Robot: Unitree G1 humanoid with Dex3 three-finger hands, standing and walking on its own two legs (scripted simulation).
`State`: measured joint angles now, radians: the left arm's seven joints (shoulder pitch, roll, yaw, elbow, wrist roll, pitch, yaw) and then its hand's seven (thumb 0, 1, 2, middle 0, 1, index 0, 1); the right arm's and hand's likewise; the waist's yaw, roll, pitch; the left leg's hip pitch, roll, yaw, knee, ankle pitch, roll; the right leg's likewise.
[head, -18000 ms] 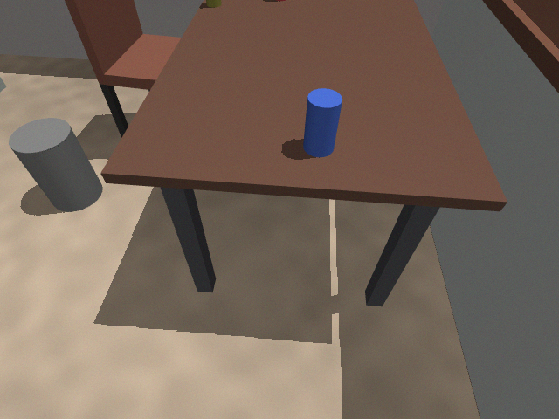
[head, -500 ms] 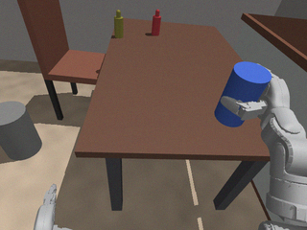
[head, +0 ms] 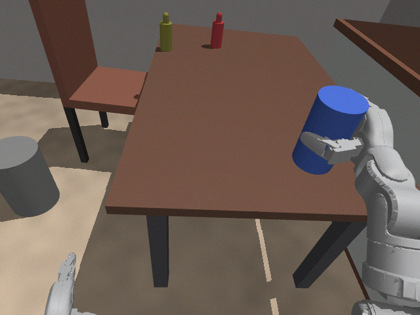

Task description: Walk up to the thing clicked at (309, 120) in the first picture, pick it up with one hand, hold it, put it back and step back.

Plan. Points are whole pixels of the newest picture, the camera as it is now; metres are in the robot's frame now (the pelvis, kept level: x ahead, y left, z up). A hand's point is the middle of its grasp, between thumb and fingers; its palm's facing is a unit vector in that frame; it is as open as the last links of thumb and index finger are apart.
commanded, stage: hold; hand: right
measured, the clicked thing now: (325, 132) +0.33 -0.17 +0.23
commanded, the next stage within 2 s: crouch in 0.20 s
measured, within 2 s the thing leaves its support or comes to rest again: neither
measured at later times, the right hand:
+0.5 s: hand (327, 130) +0.34 -0.18 +0.23, palm faces +0.18 +0.98 -0.03, open 10.1 cm
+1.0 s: hand (308, 142) +0.41 -0.20 +0.15, palm faces +0.23 +0.97 -0.03, open 10.2 cm
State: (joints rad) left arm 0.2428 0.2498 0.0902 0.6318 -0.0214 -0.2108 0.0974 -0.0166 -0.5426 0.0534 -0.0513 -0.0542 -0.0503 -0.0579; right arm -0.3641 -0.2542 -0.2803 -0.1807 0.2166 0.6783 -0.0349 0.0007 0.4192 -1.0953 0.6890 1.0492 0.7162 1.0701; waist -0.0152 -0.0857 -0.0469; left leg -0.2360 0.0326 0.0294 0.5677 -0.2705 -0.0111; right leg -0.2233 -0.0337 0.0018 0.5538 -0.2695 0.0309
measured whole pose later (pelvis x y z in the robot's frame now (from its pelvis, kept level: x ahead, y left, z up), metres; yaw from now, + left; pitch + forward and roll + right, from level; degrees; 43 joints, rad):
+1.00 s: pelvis +0.00 +0.00 +0.00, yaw +1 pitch +0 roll +0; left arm 0.24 0.22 0.05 0.62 0.01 -0.27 0.12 -0.02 -0.53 0.05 -0.05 -0.05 -0.06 -0.05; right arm -0.52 -0.31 -0.31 0.42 0.15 0.27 -0.03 0.00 0.43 -1.12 0.69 1.06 0.72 1.08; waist 0.04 -0.03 -0.02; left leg -0.34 0.02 0.02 0.60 -0.26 -0.01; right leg -0.33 -0.05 -0.01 0.60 -0.28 0.03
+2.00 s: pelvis +0.01 -0.01 -0.02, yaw +2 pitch +9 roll +1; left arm 0.25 0.23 0.05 0.47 0.01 -0.14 0.07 -0.01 -0.55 0.06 -0.06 -0.04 -0.05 -0.05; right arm -0.70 -0.42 -0.40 0.96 0.10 -0.18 0.03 0.00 0.44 -1.12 0.69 1.05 0.72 1.07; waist 0.11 0.00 -0.06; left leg -0.55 0.01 0.00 0.68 -0.29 -0.02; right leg -0.55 -0.06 -0.02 0.72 -0.34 0.02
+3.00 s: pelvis +0.00 -0.02 -0.04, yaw +2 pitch +15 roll +2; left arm 0.33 0.24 0.04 0.27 0.04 -0.12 0.03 -0.01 -0.52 0.05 -0.06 -0.05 -0.06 -0.05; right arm -0.76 -0.46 -0.44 1.06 0.06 -0.32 0.03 -0.01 0.40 -0.62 0.83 0.77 0.85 0.77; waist 0.15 0.01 -0.10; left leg -0.77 0.00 0.01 0.87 -0.36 -0.02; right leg -0.78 -0.06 0.01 0.93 -0.41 0.02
